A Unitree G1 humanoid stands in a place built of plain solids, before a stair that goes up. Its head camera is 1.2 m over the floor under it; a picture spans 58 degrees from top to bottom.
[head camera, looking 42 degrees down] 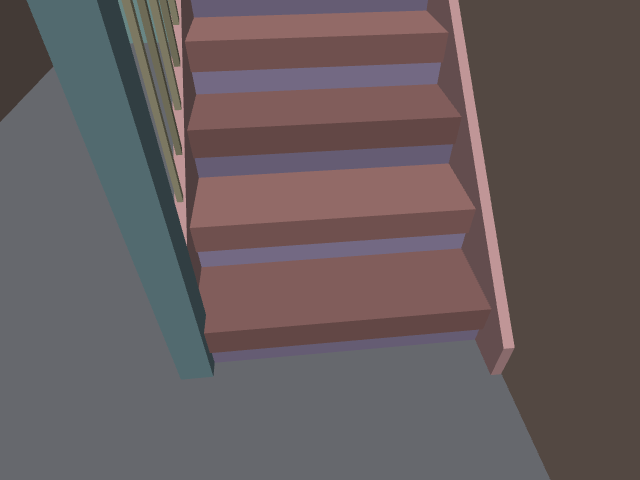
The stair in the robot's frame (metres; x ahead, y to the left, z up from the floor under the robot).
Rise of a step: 0.19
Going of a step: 0.25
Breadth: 0.88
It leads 6 degrees to the left of straight ahead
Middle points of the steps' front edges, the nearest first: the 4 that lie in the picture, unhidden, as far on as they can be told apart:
0.78 -0.09 0.18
1.03 -0.05 0.37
1.27 -0.02 0.55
1.52 0.00 0.74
